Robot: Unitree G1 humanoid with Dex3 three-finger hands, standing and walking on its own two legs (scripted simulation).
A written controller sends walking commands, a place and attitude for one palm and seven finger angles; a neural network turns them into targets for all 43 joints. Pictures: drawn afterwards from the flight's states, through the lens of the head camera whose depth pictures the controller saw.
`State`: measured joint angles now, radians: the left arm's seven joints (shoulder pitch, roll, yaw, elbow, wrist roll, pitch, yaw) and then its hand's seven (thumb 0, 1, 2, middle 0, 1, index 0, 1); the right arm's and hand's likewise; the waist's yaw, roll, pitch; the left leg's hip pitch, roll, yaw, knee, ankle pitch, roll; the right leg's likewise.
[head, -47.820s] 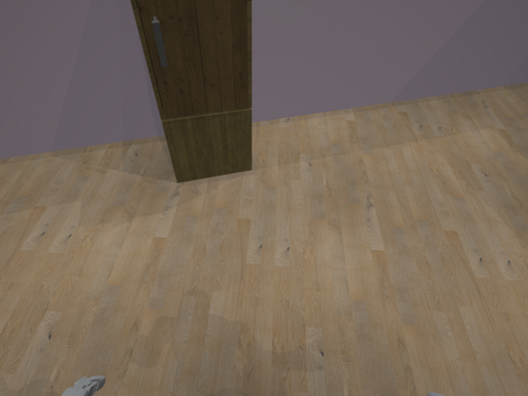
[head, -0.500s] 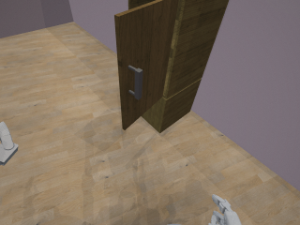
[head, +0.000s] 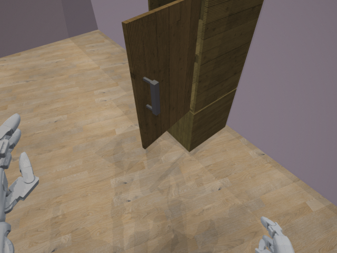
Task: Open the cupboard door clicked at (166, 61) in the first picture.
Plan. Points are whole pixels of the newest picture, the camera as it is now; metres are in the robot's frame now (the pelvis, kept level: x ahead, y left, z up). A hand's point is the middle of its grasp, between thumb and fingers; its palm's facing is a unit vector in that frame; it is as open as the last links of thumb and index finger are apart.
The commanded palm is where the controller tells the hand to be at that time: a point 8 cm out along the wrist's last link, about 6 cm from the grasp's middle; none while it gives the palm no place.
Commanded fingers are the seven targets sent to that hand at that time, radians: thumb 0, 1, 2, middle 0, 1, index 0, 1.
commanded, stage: let the arm hang, fingers relaxed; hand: left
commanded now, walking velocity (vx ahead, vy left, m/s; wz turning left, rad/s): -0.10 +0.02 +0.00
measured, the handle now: (151, 96) +0.64 +0.11 -0.02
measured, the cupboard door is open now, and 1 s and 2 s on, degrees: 100 100 100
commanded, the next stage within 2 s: look to check the result in 1.12 s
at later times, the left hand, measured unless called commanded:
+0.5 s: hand out of the picture -0.03 +0.18 -0.17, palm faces +0.11 -0.97 -0.21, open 7.1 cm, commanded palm none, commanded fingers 0.00 0.90 0.90 -0.20 -0.30 -0.20 -0.30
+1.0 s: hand out of the picture +0.01 +0.19 -0.17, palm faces +0.08 -0.98 -0.19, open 7.3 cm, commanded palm none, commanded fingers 0.00 0.90 0.90 -0.20 -0.30 -0.20 -0.30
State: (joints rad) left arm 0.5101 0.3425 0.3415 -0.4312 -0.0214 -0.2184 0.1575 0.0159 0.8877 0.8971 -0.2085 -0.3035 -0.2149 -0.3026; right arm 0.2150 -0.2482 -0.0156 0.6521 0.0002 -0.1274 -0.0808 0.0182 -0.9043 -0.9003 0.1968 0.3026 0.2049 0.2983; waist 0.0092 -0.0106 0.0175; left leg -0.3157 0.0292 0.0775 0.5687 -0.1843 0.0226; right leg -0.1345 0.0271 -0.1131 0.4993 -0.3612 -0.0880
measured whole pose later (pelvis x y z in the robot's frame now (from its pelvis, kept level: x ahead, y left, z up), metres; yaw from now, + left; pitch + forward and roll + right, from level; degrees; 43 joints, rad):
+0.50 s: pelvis +0.00 -0.01 +0.00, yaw +5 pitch -1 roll +0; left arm 0.33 0.19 0.01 1.03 0.01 0.03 0.02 0.00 0.95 0.90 -0.20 -0.30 -0.21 -0.30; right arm 0.26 -0.18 0.00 1.03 -0.01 0.05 -0.02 0.01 -0.91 -0.90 0.20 0.30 0.21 0.30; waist 0.01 0.00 0.09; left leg -0.27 0.04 -0.02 0.50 -0.21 -0.03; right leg -0.16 0.05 -0.05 0.48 -0.30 -0.06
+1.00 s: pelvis +0.00 +0.02 +0.01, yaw +3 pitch -2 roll +0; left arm 0.24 0.15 0.01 1.13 0.01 0.00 0.03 0.01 0.92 0.90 -0.20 -0.30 -0.20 -0.30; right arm 0.28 -0.13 0.00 1.14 -0.02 0.01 -0.03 0.01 -0.91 -0.90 0.20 0.30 0.20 0.30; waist -0.02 0.01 0.05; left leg -0.21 0.01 0.03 0.41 -0.17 0.00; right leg -0.12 0.02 -0.01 0.41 -0.26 -0.02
